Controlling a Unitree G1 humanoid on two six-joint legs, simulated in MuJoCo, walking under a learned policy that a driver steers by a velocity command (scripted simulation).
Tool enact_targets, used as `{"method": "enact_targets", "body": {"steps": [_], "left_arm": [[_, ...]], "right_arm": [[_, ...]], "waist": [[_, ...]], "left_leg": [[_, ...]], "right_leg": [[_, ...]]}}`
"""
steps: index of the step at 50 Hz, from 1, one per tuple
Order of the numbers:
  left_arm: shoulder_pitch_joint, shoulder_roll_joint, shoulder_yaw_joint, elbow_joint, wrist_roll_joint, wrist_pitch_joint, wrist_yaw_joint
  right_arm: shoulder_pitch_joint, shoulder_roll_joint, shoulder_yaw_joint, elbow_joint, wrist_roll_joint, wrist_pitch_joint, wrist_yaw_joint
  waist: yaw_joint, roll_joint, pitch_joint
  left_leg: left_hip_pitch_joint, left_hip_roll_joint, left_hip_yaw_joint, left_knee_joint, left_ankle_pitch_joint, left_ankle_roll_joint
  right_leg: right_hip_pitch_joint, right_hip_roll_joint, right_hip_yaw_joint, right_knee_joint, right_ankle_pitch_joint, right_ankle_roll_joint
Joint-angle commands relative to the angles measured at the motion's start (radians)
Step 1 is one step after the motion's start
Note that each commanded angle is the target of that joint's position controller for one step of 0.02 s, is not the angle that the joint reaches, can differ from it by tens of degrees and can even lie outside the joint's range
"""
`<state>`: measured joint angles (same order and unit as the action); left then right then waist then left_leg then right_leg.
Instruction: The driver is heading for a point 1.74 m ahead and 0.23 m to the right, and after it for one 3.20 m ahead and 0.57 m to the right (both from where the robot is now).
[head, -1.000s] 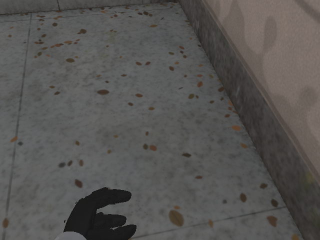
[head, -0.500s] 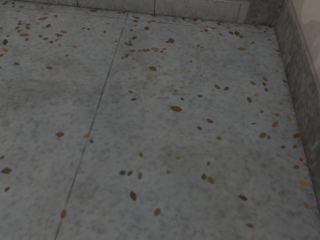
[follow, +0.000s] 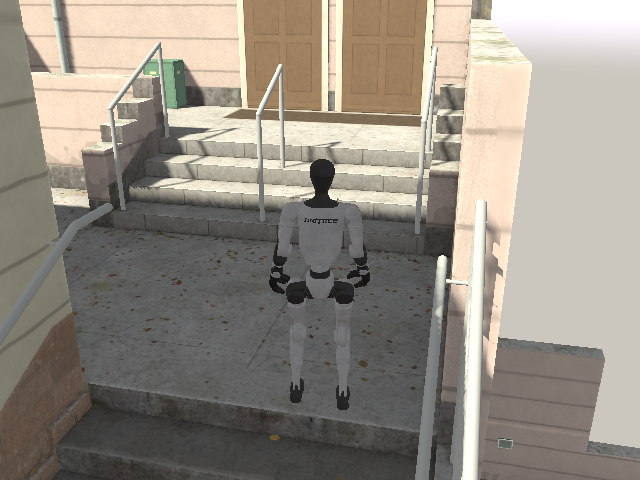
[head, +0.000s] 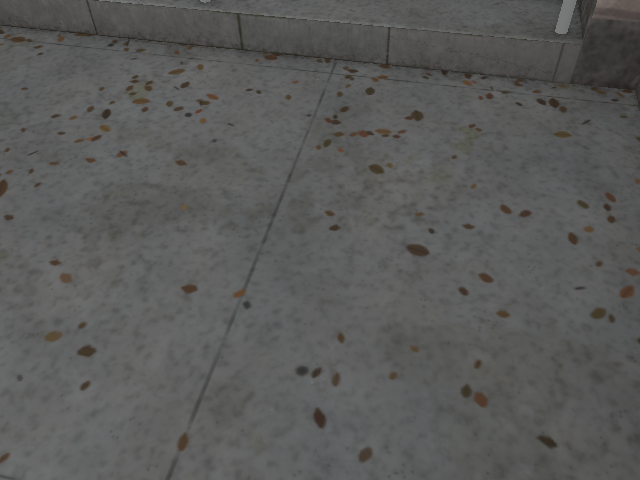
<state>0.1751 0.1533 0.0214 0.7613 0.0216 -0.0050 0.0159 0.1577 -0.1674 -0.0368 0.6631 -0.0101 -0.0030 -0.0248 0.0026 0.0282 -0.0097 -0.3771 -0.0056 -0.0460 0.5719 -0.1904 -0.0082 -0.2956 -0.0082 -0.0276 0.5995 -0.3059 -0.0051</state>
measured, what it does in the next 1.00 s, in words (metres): walks ahead: right foot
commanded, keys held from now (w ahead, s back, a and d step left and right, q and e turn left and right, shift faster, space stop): no key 0.14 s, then w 0.86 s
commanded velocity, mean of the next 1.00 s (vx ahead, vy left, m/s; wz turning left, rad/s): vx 0.31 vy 0.00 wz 0.02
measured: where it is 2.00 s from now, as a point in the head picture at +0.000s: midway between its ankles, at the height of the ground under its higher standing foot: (351, 331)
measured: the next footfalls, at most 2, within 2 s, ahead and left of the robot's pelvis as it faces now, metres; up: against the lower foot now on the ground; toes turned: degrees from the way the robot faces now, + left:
right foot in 0.80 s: +0.38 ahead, -0.11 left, +0.00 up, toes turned -3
left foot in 1.30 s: +0.71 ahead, +0.11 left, +0.00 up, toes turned +2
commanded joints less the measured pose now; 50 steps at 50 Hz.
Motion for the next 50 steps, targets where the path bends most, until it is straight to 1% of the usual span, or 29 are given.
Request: {"method": "enact_targets", "body": {"steps": [1, 7, 8, 9, 10, 11, 14, 17, 19, 20, 21, 22, 23, 24, 26, 28, 31, 34, 37, 39, 40, 41, 42, 43, 44, 45, 46, 48, 50], "left_arm": [[-0.081, 0.117, 0.024, -0.082, -0.005, -0.018, 0.011], [-0.049, 0.103, 0.022, -0.074, -0.008, -0.019, 0.005], [-0.023, 0.102, 0.023, -0.062, -0.009, -0.018, 0.001], [-0.01, 0.126, 0.023, -0.073, -0.024, -0.072, -0.077], [0.021, 0.191, 0.049, -0.053, -0.014, -0.092, -0.1], [0.044, 0.196, 0.06, -0.054, -0.007, -0.105, -0.102], [-0.024, 0.17, 0.059, -0.095, -0.021, -0.122, -0.055], [-0.057, 0.187, 0.061, -0.125, -0.021, -0.108, -0.021], [-0.03, 0.164, 0.058, -0.115, -0.016, -0.098, -0.013], [-0.021, 0.15, 0.057, -0.12, -0.004, -0.092, -0.011], [-0.051, 0.114, 0.049, -0.141, 0.018, -0.089, -0.012], [-0.084, 0.097, 0.041, -0.166, 0.049, -0.092, -0.025], [-0.092, 0.124, 0.045, -0.154, 0.046, -0.107, -0.038], [-0.076, 0.135, 0.048, -0.132, 0.028, -0.121, -0.032], [-0.069, 0.138, 0.052, -0.125, 0.057, -0.128, -0.03], [-0.077, 0.107, 0.042, -0.131, 0.063, -0.115, -0.044], [-0.126, 0.077, 0.028, -0.125, 0.039, -0.106, -0.062], [-0.189, 0.062, 0.013, -0.124, 0.028, -0.097, -0.074], [-0.203, 0.119, 0.021, -0.127, 0.023, -0.104, -0.066], [-0.188, 0.157, 0.036, -0.132, 0.011, -0.11, -0.057], [-0.099, 0.191, 0.053, -0.119, 0.004, -0.119, -0.047], [0.075, 0.233, 0.065, -0.082, 0.009, -0.123, -0.038], [0.343, 0.252, 0.063, -0.037, 0.018, -0.11, -0.029], [0.526, 0.214, 0.061, 0.054, 0.061, -0.109, -0.024], [0.445, 0.242, 0.071, 0.075, 0.052, -0.123, -0.022], [0.17, 0.283, 0.082, -0.035, -0.052, -0.104, -0.015], [0.122, 0.211, 0.06, -0.04, -0.048, -0.105, -0.016], [0.088, 0.107, 0.027, -0.018, -0.018, -0.108, -0.028], [0.083, 0.121, 0.029, 0.005, -0.025, -0.114, -0.029]], "right_arm": [[-0.039, -0.085, -0.031, -0.088, 0.002, -0.019, -0.003], [-0.013, -0.073, -0.031, -0.085, 0.0, -0.034, 0.0], [0.014, -0.072, -0.032, -0.074, -0.001, -0.033, 0.001], [-0.03, -0.175, -0.065, -0.106, 0.023, -0.081, 0.059], [-0.031, -0.194, -0.079, -0.105, 0.01, -0.092, 0.067], [-0.015, -0.196, -0.085, -0.098, -0.002, -0.09, 0.06], [-0.019, -0.136, -0.071, -0.09, -0.02, -0.104, 0.025], [0.041, -0.126, -0.076, -0.083, -0.034, -0.116, 0.029], [0.094, -0.122, -0.076, -0.065, -0.033, -0.134, 0.031], [0.127, -0.126, -0.079, -0.057, -0.036, -0.146, 0.029], [0.189, -0.153, -0.081, -0.042, -0.042, -0.157, 0.022], [0.301, -0.197, -0.081, -0.035, -0.037, -0.164, 0.012], [0.385, -0.185, -0.069, -0.021, -0.047, -0.171, 0.005], [0.355, -0.169, -0.059, -0.003, -0.059, -0.169, 0.004], [0.289, -0.111, -0.023, 0.013, -0.062, -0.143, 0.014], [0.222, -0.079, 0.0, -0.004, -0.053, -0.122, 0.009], [0.243, -0.106, -0.002, 0.026, -0.047, -0.118, 0.016], [0.271, -0.167, -0.018, 0.073, -0.029, -0.12, 0.06], [0.283, -0.178, -0.023, 0.116, -0.033, -0.124, 0.073], [0.282, -0.168, -0.014, 0.143, -0.042, -0.127, 0.067], [0.271, -0.176, -0.013, 0.149, -0.054, -0.129, 0.064], [0.319, -0.111, 0.006, 0.142, -0.064, -0.13, 0.063], [0.414, -0.038, 0.037, 0.118, -0.08, -0.138, 0.076], [0.201, -0.106, 0.009, 0.11, -0.048, -0.133, 0.097], [0.113, -0.11, -0.003, 0.099, -0.028, -0.136, 0.089], [0.092, -0.165, -0.014, 0.051, 0.095, -0.146, 0.055], [0.069, -0.174, -0.017, 0.052, 0.078, -0.143, 0.039], [0.111, -0.132, -0.016, 0.048, 0.052, -0.117, 0.03], [0.08, -0.098, -0.01, 0.03, 0.036, -0.088, 0.027]], "waist": [[-0.013, -0.104, 0.01], [0.008, -0.005, -0.018], [0.012, -0.003, -0.04], [0.015, 0.061, 0.129], [0.027, -0.015, 0.105], [0.029, -0.028, 0.072], [0.013, -0.101, -0.017], [-0.022, -0.144, 0.026], [-0.043, -0.122, 0.055], [-0.055, -0.08, 0.055], [-0.077, 0.018, 0.044], [-0.13, 0.14, -0.008], [-0.171, 0.164, 0.01], [-0.136, 0.11, 0.047], [-0.074, 0.049, 0.014], [-0.039, 0.025, -0.002], [-0.056, 0.013, 0.002], [-0.07, 0.033, 0.044], [-0.058, 0.05, 0.071], [-0.018, 0.059, 0.03], [0.028, 0.045, -0.033], [0.06, -0.068, -0.229], [0.118, -0.257, -0.471], [0.219, -0.2, -0.25], [0.175, -0.167, -0.024], [0.083, -0.105, -0.052], [0.051, -0.019, -0.067], [-0.017, -0.057, -0.071], [-0.036, -0.082, 0.009]], "left_leg": [[0.07, 0.019, -0.02, -0.064, -0.067, 0.033], [0.037, 0.035, -0.047, -0.1, -0.066, 0.041], [0.042, 0.023, -0.036, -0.099, -0.161, 0.044], [-0.058, 0.021, -0.053, -0.198, -0.364, 0.068], [-0.071, 0.031, -0.091, -0.212, -0.453, 0.096], [-0.069, 0.041, -0.102, -0.206, -0.442, 0.118], [0.007, 0.0, 0.004, -0.095, -0.168, 0.104], [0.116, -0.018, 0.083, -0.031, -0.148, 0.109], [0.23, -0.001, 0.085, -0.135, -0.144, 0.138], [0.277, 0.026, 0.028, -0.173, -0.177, 0.167], [0.351, 0.133, -0.174, -0.255, -0.251, 0.251], [0.549, 0.283, -0.526, -0.369, -0.282, 0.394], [0.652, 0.37, -0.655, -0.427, -0.316, 0.416], [0.619, 0.376, -0.563, -0.387, -0.245, 0.365], [0.5, 0.293, -0.352, -0.38, -0.126, 0.287], [0.398, 0.247, -0.241, -0.431, -0.017, 0.26], [0.378, 0.189, -0.115, -0.453, 0.111, 0.252], [0.264, 0.197, -0.064, -0.426, 0.231, 0.25], [0.357, 0.286, -0.121, -0.369, 0.31, 0.269], [0.327, 0.248, -0.066, -0.299, 0.515, 0.234], [0.273, 0.186, -0.009, -0.187, 0.618, 0.18], [0.148, 0.08, 0.069, 0.064, 0.496, 0.103], [-0.169, -0.089, 0.053, 0.388, -0.074, 0.023], [-0.423, -0.11, -0.058, 0.669, -0.327, 0.057], [-0.526, -0.034, -0.115, 0.788, -0.204, 0.115], [-0.509, 0.02, -0.054, 0.817, -0.165, 0.076], [-0.446, 0.067, -0.048, 0.786, -0.102, 0.065], [-0.348, 0.117, -0.036, 0.741, -0.079, 0.045], [-0.393, 0.147, -0.019, 0.675, -0.074, 0.027]], "right_leg": [[-0.08, -0.092, 0.132, -0.247, -0.152, -0.075], [0.007, -0.055, 0.084, -0.178, -0.051, -0.078], [0.016, -0.049, 0.078, -0.182, -0.123, -0.083], [-0.089, -0.078, 0.102, -0.236, -0.349, -0.093], [-0.056, -0.075, 0.113, -0.248, -0.406, -0.116], [-0.007, -0.093, 0.135, -0.254, -0.416, -0.143], [0.117, -0.19, 0.253, -0.355, -0.339, -0.215], [0.043, -0.255, 0.278, -0.42, -0.337, -0.234], [0.004, -0.212, 0.211, -0.365, -0.311, -0.209], [-0.012, -0.154, 0.138, -0.28, -0.246, -0.178], [-0.096, -0.073, 0.054, -0.08, -0.141, -0.118], [-0.339, 0.039, 0.031, 0.163, -0.166, -0.055], [-0.559, 0.046, 0.135, 0.408, -0.269, -0.057], [-0.639, 0.019, 0.173, 0.563, -0.218, -0.075], [-0.592, -0.01, 0.128, 0.688, -0.104, -0.095], [-0.512, -0.043, 0.093, 0.629, -0.004, -0.068], [-0.451, -0.062, 0.028, 0.374, 0.101, 0.0], [-0.265, -0.045, -0.016, 0.101, 0.109, 0.0], [-0.288, -0.032, -0.009, -0.017, 0.197, -0.073], [-0.111, 0.019, -0.058, -0.059, 0.298, -0.141], [0.071, 0.034, -0.053, -0.042, 0.323, -0.177], [0.403, -0.061, 0.062, 0.011, 0.415, -0.281], [0.857, -0.328, 0.537, -0.135, 0.278, -0.499], [0.763, -0.347, 0.747, -0.324, -0.002, -0.412], [0.527, -0.324, 0.634, -0.355, -0.201, -0.303], [0.468, -0.333, 0.54, -0.33, 0.152, -0.3], [0.357, -0.303, 0.423, -0.342, 0.332, -0.285], [0.23, -0.244, 0.303, -0.398, 0.342, -0.264], [0.129, -0.221, 0.228, -0.451, 0.316, -0.256]]}}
